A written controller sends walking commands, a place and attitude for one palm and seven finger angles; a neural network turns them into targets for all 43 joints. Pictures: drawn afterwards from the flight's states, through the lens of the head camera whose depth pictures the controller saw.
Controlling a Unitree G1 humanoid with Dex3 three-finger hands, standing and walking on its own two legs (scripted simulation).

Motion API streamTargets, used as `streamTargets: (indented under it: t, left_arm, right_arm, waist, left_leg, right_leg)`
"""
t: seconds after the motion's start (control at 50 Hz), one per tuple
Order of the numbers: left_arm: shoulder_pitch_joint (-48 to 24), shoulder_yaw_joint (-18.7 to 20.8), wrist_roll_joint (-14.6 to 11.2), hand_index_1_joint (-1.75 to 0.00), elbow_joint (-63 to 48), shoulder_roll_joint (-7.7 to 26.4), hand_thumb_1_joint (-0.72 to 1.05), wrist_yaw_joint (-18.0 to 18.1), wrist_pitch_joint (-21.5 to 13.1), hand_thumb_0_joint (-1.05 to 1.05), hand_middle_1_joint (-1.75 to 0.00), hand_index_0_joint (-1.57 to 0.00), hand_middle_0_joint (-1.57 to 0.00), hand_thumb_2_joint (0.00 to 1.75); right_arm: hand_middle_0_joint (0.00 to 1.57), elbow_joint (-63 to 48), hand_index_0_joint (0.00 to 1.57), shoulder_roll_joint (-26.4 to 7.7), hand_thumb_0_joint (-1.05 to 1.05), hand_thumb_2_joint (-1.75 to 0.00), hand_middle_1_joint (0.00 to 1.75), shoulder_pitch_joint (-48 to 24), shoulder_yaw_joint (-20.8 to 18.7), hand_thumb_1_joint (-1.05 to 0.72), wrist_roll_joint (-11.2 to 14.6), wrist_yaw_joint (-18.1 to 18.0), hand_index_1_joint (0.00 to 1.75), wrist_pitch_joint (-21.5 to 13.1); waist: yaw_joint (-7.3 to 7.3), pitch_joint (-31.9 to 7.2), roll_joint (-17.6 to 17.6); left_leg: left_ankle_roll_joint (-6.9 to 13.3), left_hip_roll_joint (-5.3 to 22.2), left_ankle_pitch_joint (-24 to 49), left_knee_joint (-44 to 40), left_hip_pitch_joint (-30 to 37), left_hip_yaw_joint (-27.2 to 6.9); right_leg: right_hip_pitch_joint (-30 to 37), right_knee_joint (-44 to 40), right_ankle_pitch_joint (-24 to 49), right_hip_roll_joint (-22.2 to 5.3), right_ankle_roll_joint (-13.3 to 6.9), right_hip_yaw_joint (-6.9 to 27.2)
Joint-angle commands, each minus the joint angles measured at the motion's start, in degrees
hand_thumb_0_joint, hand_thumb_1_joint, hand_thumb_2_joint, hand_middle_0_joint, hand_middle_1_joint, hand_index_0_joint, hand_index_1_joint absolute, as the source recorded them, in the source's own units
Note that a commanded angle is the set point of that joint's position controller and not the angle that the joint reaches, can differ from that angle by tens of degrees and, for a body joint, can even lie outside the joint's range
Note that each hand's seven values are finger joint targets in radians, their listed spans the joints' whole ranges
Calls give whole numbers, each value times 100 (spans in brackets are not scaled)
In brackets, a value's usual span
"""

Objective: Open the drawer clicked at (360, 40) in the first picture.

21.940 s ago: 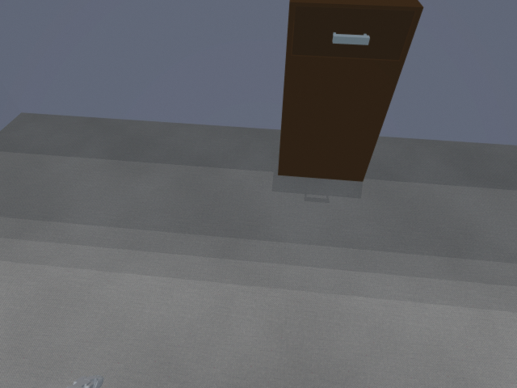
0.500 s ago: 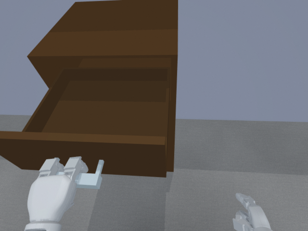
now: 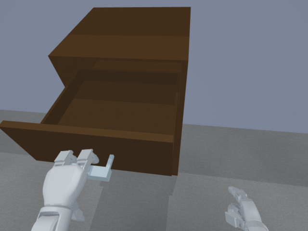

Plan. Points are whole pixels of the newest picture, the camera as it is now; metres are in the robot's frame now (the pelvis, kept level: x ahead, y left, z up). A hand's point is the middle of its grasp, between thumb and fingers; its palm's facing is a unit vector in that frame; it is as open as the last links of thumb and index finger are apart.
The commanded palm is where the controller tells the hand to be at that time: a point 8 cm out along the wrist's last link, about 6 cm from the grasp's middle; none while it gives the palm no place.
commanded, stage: lift the hand off the handle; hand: left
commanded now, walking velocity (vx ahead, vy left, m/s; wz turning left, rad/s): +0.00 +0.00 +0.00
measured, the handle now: (87, 163) +0.26 +0.22 +0.04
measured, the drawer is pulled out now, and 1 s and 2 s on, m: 0.30 0.30 0.30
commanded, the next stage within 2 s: draw the hand back to the body in 1.54 s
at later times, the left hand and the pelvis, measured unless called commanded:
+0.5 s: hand (77, 178) +0.22 +0.22 +0.05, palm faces +0.05 -0.09 -0.99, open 13.4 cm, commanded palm +0.20 +0.22 +0.11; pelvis +0.00 +0.00 +0.01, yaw +0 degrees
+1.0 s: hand (65, 164) +0.22 +0.23 +0.11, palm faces +0.06 -0.10 -0.99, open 13.3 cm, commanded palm +0.20 +0.22 +0.18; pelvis +0.00 +0.01 +0.02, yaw +1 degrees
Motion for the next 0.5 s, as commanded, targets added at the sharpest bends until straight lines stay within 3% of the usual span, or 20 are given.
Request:
streamTargets:
  t: [0.0, 0.08, 0.14, 0.22, 0.26, 0.36, 0.44, 0.48]
  left_arm:
    - [-771, 440, 61, -120, -1035, 692, -50, 276, 60, 0, -120, -30, -30, 30]
    - [-1206, 363, 130, -120, -1021, 690, -50, 321, 129, 0, -120, -30, -30, 30]
    - [-1111, 481, 91, -120, -848, 784, -50, 323, 201, 0, -120, -30, -30, 30]
    - [-1532, 202, 76, -120, -704, 580, -50, 275, 294, 0, -120, -30, -30, 30]
    - [-1584, 334, 45, -120, -1085, 786, -50, 264, 299, 0, -120, -30, -30, 30]
    - [-1570, 499, -126, -120, -1256, 961, -50, 93, 314, 0, -120, -30, -30, 30]
    - [-1454, 684, -211, -120, -1451, 1126, -50, -27, 259, 0, -120, -30, -30, 30]
    - [-1538, 603, -272, -120, -1531, 1031, -50, -95, 255, 0, -120, -30, -30, 30]
  right_arm:
    - [20, -865, 20, -505, 0, -90, 30, -679, -185, -90, -21, -21, 30, -276]
    - [20, -825, 20, -487, 0, -90, 30, -707, -215, -90, 3, -55, 30, -256]
    - [20, -822, 20, -515, 0, -90, 30, -697, -214, -90, 16, -85, 30, -263]
    - [20, -785, 20, -509, 0, -90, 30, -727, -196, -90, 57, -106, 30, -247]
    - [20, -836, 20, -514, 0, -90, 30, -730, -182, -90, 41, -121, 30, -276]
    - [20, -817, 20, -484, 0, -90, 30, -805, -117, -90, 72, -201, 30, -288]
    - [20, -800, 20, -486, 0, -90, 30, -878, -120, -90, 81, -225, 30, -299]
    - [20, -772, 20, -473, 0, -90, 30, -887, -117, -90, 114, -205, 30, -300]
  waist:
    - [-53, -881, -355]
    - [-62, -1020, -160]
    - [-24, -1090, -300]
    - [-119, -866, -425]
    - [-25, -1139, -250]
    - [-14, -992, -409]
    - [66, -951, -185]
    - [13, -780, -173]
  left_leg:
    - [176, -356, 1155, -444, 353, -40]
    - [168, -349, 1124, -471, 443, -52]
    - [161, -346, 1245, -482, 430, -56]
    - [190, -338, 1014, -561, 363, -72]
    - [202, -344, 1084, -615, 519, -61]
    - [231, -351, 1084, -759, 619, -52]
    - [194, -339, 1256, -926, 796, -51]
    - [196, -327, 1230, -1007, 829, -52]
  right_leg:
    - [330, -692, 1187, 225, -133, 103]
    - [337, -680, 1078, 238, -171, 74]
    - [462, -681, 1240, 255, -166, 76]
    - [342, -746, 988, 241, -133, 22]
    - [533, -772, 995, 207, -146, 73]
    - [744, -968, 1013, 169, -100, 90]
    - [977, -1098, 1157, 180, -119, 97]
    - [954, -1169, 1101, 174, -107, 63]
